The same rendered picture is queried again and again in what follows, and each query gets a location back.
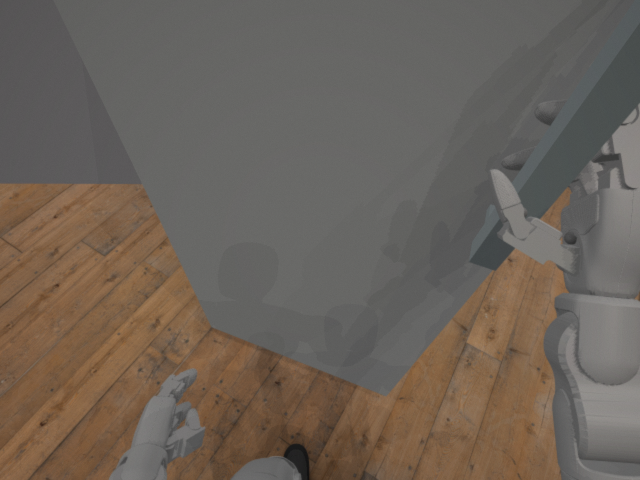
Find robot left forearm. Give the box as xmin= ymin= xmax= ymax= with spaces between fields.
xmin=109 ymin=444 xmax=168 ymax=480

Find left robot shin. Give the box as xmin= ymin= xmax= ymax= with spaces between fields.
xmin=269 ymin=456 xmax=299 ymax=473

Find left robot foot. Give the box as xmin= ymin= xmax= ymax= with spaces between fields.
xmin=284 ymin=444 xmax=309 ymax=480

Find handle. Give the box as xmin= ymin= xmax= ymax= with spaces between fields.
xmin=469 ymin=0 xmax=640 ymax=271

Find robot right hand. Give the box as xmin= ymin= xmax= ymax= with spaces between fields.
xmin=488 ymin=100 xmax=640 ymax=299

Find fridge door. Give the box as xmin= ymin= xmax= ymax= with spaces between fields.
xmin=54 ymin=0 xmax=635 ymax=396

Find robot left hand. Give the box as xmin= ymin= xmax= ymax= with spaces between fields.
xmin=131 ymin=368 xmax=205 ymax=463

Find robot right forearm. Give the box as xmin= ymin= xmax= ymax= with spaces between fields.
xmin=543 ymin=293 xmax=640 ymax=480

